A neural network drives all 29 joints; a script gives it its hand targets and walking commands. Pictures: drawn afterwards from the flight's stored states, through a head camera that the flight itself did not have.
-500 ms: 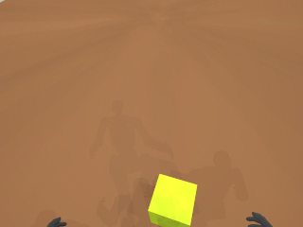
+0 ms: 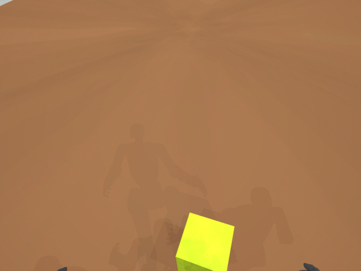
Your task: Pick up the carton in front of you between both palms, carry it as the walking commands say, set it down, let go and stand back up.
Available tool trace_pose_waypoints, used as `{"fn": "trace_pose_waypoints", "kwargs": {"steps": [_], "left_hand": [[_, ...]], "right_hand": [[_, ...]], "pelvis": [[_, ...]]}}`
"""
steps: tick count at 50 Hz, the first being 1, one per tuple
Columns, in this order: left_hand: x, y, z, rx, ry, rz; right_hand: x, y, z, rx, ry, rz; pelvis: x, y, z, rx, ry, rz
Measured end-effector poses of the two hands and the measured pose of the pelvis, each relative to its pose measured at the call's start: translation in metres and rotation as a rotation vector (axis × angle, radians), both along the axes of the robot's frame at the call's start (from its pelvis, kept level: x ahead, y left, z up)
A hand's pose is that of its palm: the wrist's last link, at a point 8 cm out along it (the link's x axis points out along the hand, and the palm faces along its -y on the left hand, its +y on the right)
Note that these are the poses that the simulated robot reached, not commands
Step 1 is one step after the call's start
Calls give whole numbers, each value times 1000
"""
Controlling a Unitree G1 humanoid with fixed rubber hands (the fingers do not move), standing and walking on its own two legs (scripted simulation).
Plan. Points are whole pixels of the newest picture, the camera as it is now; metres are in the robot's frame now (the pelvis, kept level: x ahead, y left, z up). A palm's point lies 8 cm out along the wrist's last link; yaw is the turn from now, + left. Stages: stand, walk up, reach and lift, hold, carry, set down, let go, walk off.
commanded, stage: stand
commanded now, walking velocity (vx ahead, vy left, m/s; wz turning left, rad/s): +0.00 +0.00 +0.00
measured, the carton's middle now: (204, 250) +0.37 -0.07 -0.65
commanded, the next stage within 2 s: none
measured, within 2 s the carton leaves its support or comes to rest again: neither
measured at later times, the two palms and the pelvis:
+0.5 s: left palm out of the picture +0.08 +0.32 -0.09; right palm out of the picture +0.08 -0.30 -0.11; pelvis -0.01 +0.01 +0.00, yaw -1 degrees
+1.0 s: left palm out of the picture +0.09 +0.32 -0.09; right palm out of the picture +0.07 -0.31 -0.11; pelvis -0.01 +0.01 +0.00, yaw -1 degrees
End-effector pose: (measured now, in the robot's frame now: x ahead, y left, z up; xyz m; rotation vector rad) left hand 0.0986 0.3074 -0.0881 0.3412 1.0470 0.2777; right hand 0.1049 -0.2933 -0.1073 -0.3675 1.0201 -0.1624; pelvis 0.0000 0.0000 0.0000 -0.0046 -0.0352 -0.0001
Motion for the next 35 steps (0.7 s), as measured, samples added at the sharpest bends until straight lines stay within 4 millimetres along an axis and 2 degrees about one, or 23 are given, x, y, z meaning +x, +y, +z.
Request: {"fn": "trace_pose_waypoints", "kwargs": {"steps": [14,35], "left_hand": [[-14,8,-4,-14,41,-7],[-17,12,-3,0,73,-20]], "right_hand": [[-22,-2,2,-19,44,-20],[-32,-8,0,-16,81,-44]], "pelvis": [[-11,8,3,6,-7,-7],[-13,8,4,7,-7,-11]]}}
